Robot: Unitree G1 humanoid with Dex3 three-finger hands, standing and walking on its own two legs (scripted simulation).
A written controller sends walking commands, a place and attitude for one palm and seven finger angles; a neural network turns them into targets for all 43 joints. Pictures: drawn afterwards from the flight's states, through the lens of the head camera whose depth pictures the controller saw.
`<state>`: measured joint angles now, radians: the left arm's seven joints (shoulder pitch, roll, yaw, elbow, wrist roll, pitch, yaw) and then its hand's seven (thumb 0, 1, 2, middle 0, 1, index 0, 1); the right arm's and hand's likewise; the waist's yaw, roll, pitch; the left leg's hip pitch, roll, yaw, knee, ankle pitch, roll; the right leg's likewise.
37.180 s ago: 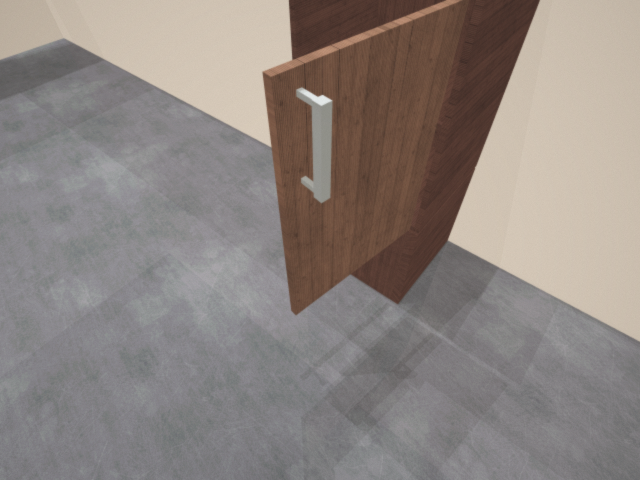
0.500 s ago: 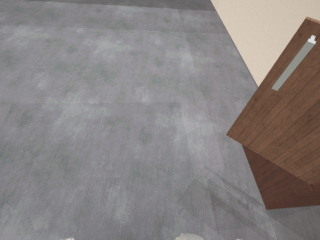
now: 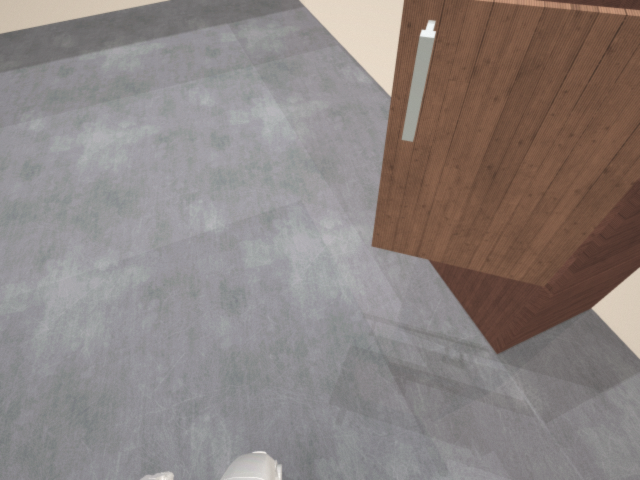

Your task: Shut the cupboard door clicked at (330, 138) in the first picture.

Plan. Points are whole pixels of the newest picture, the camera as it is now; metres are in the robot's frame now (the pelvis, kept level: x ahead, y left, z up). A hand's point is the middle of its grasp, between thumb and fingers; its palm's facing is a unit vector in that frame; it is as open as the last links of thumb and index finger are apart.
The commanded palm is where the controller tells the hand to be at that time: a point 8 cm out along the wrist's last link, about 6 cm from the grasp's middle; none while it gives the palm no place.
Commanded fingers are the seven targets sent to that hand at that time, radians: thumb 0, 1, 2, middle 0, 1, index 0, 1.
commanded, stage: turn to face it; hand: left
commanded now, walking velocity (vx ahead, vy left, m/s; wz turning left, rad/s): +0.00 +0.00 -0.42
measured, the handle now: (418, 84) +0.64 -0.12 +0.13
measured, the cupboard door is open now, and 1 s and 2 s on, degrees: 49 49 49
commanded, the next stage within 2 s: take the last steps up to it in 0.36 s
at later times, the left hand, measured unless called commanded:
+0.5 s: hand (177, 463) +0.16 +0.22 -0.16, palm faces -0.17 -0.96 -0.22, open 7.4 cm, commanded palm none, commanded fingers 0.00 0.90 0.90 -0.20 -0.30 -0.20 -0.30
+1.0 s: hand (237, 461) +0.17 +0.15 -0.20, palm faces -0.25 -0.96 -0.13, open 7.4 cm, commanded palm none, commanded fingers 0.00 0.90 0.90 -0.20 -0.30 -0.20 -0.30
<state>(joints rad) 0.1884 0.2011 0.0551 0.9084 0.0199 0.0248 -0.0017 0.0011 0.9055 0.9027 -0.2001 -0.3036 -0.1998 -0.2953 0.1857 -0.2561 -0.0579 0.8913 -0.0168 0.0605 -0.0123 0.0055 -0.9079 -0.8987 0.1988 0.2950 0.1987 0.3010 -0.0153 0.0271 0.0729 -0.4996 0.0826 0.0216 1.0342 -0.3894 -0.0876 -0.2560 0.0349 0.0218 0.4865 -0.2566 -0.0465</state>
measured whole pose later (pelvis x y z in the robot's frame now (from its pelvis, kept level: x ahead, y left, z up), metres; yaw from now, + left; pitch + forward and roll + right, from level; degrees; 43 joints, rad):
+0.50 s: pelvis +0.03 +0.04 +0.00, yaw -12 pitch +1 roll -2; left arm 0.15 0.24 0.08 0.95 0.02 0.06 -0.01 0.00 0.91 0.90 -0.20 -0.30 -0.19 -0.29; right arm 0.26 -0.18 -0.02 0.94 -0.03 0.02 -0.04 0.00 -0.90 -0.90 0.20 0.30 0.20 0.30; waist -0.02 0.01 0.07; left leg -0.22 0.09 0.13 0.49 -0.28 0.01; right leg -0.35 -0.01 -0.02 0.83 -0.46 0.04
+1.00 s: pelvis +0.12 -0.02 -0.02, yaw -17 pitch +1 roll -1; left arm 0.30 0.18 0.06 1.06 0.02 0.01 -0.01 0.00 0.91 0.90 -0.20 -0.30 -0.20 -0.30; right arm 0.23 -0.19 -0.04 0.97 -0.04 -0.03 -0.03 0.00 -0.91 -0.90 0.20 0.30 0.20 0.30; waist -0.02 -0.05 0.05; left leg -0.39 0.08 0.13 0.65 -0.26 0.02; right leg -0.16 0.06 -0.02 0.69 -0.48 -0.05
